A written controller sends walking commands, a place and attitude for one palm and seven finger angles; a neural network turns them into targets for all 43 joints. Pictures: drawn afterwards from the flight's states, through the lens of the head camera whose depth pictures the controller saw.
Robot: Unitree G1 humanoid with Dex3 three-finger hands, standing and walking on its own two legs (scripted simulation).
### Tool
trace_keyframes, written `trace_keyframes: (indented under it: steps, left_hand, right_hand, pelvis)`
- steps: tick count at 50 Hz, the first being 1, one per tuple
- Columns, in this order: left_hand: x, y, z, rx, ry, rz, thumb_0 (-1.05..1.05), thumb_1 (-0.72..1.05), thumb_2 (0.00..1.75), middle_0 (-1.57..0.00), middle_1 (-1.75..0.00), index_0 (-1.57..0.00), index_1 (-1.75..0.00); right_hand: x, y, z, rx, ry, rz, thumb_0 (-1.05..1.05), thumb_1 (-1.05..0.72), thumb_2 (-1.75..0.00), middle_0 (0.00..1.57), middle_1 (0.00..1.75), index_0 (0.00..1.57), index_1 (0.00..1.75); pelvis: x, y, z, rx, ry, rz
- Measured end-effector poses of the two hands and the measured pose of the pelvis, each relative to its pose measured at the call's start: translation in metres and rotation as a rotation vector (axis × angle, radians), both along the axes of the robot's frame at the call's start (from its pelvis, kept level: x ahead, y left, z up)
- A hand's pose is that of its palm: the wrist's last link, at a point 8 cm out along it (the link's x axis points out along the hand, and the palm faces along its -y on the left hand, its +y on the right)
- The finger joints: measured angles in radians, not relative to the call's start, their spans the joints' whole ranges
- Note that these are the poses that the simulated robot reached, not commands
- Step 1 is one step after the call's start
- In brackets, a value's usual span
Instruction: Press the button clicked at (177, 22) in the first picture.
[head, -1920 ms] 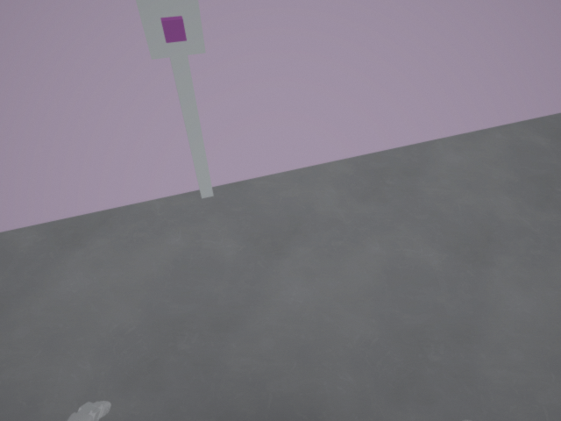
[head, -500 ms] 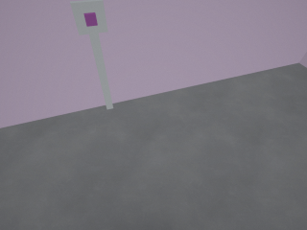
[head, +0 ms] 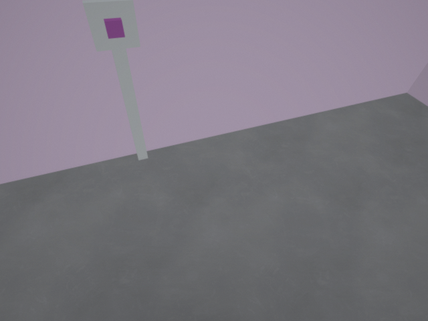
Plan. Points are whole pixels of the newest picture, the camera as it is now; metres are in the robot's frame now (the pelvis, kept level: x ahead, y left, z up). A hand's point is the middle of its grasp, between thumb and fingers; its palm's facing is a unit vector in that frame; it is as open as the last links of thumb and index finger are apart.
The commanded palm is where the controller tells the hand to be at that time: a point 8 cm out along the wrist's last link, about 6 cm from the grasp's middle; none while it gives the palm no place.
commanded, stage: walk to a spot facing it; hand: left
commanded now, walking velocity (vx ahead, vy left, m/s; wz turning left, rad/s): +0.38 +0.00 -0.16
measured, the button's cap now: (114, 27) +1.10 +0.47 +0.06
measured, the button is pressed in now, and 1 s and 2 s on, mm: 0 0 0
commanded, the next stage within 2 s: turn to face it in 0.78 s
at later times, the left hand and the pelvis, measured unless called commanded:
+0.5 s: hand (165, 268) +0.27 +0.13 -0.16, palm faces -0.09 -0.97 -0.22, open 7.3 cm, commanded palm none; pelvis +0.19 -0.05 +0.01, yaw -4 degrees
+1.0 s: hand (153, 235) +0.35 +0.18 -0.17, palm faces +0.02 -0.99 -0.14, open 7.4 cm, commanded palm none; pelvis +0.38 +0.01 +0.02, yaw -2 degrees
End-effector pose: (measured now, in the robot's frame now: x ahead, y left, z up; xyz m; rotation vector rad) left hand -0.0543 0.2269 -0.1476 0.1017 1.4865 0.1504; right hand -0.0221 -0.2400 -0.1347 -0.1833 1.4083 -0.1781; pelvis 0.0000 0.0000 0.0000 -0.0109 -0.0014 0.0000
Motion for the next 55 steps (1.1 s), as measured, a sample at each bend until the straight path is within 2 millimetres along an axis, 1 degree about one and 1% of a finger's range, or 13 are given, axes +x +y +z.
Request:
trace_keyframes:
  steps: [3,5,11,14,16,19,24,28,34,41,43,46,55]
  left_hand:
    - [0.014,-0.002,-0.003,-0.018,0.060,-0.036,0.00,0.91,0.90,-0.20,-0.30,-0.20,-0.30]
    - [0.040,-0.003,-0.001,-0.020,0.056,-0.065,0.01,0.91,0.90,-0.20,-0.30,-0.20,-0.30]
    - [0.178,-0.007,0.009,0.012,-0.138,-0.137,0.02,0.93,0.90,-0.20,-0.30,-0.20,-0.30]
    - [0.250,-0.013,0.012,0.045,-0.261,-0.178,0.02,0.94,0.90,-0.20,-0.30,-0.20,-0.30]
    - [0.286,-0.018,0.010,0.074,-0.340,-0.191,0.01,0.93,0.90,-0.20,-0.30,-0.20,-0.30]
    - [0.312,-0.025,0.011,0.089,-0.373,-0.182,0.00,0.93,0.90,-0.20,-0.30,-0.19,-0.30]
    - [0.320,-0.044,0.017,0.061,-0.293,-0.182,0.00,0.92,0.90,-0.20,-0.30,-0.19,-0.30]
    - [0.319,-0.054,0.018,0.027,-0.236,-0.148,0.00,0.93,0.90,-0.20,-0.30,-0.20,-0.30]
    - [0.314,-0.055,0.013,-0.021,-0.165,-0.047,0.01,0.92,0.90,-0.20,-0.30,-0.20,-0.30]
    - [0.306,-0.036,-0.005,-0.054,0.009,0.059,0.00,0.91,0.90,-0.20,-0.30,-0.20,-0.30]
    - [0.313,-0.027,-0.005,-0.055,0.059,0.048,0.00,0.91,0.90,-0.20,-0.30,-0.20,-0.30]
    - [0.343,-0.013,0.002,-0.043,0.072,0.013,0.01,0.91,0.90,-0.20,-0.30,-0.20,-0.30]
    - [0.485,0.005,0.018,0.017,-0.175,-0.005,0.00,0.91,0.90,-0.20,-0.30,-0.19,-0.30]
  right_hand:
    - [-0.005,0.014,-0.001,0.002,-0.007,-0.063,0.00,-0.90,-0.90,0.20,0.30,0.20,0.30]
    - [-0.016,0.024,0.001,0.011,0.023,-0.105,0.00,-0.90,-0.90,0.20,0.30,0.20,0.30]
    - [-0.047,0.044,0.013,0.076,0.241,-0.188,0.00,-0.90,-0.90,0.20,0.30,0.20,0.30]
    - [-0.046,0.040,0.010,0.102,0.331,-0.219,0.00,-0.90,-0.90,0.20,0.30,0.20,0.30]
    - [-0.034,0.030,0.001,0.112,0.361,-0.233,0.00,-0.90,-0.90,0.20,0.30,0.20,0.30]
    - [0.012,0.007,-0.008,0.096,0.305,-0.234,0.00,-0.90,-0.90,0.20,0.30,0.20,0.30]
    - [0.137,-0.030,-0.005,0.044,0.040,-0.176,0.00,-0.90,-0.90,0.20,0.30,0.20,0.30]
    - [0.230,-0.042,0.010,0.024,-0.137,-0.127,0.00,-0.91,-0.90,0.20,0.30,0.20,0.30]
    - [0.340,-0.036,0.027,0.020,-0.243,-0.015,0.00,-0.91,-0.90,0.20,0.30,0.20,0.30]
    - [0.446,-0.001,0.024,0.003,-0.299,0.098,0.00,-0.91,-0.90,0.20,0.30,0.20,0.30]
    - [0.460,0.009,0.023,0.000,-0.316,0.090,0.00,-0.91,-0.90,0.20,0.30,0.20,0.30]
    - [0.461,0.018,0.026,-0.003,-0.306,0.020,-0.01,-0.92,-0.90,0.20,0.30,0.20,0.30]
    - [0.431,0.009,0.026,-0.018,-0.067,-0.018,-0.02,-0.94,-0.90,0.20,0.30,0.20,0.30]
  pelvis:
    - [0.018,0.004,-0.002,0.009,-0.010,-0.037]
    - [0.031,0.002,0.001,0.008,-0.018,-0.044]
    - [0.074,-0.010,0.005,0.003,-0.018,-0.068]
    - [0.102,-0.022,-0.003,-0.001,-0.027,-0.080]
    - [0.123,-0.034,-0.013,0.016,-0.038,-0.084]
    - [0.144,-0.044,-0.014,0.010,-0.051,-0.080]
    - [0.178,-0.051,0.003,0.000,-0.036,-0.077]
    - [0.209,-0.052,0.013,-0.010,-0.025,-0.068]
    - [0.259,-0.043,0.017,-0.030,-0.019,-0.033]
    - [0.325,-0.013,0.003,-0.039,-0.020,-0.009]
    - [0.339,-0.005,0.002,-0.026,-0.030,-0.026]
    - [0.359,0.002,0.009,-0.017,-0.034,-0.049]
    - [0.406,0.002,0.022,-0.005,-0.015,0.019]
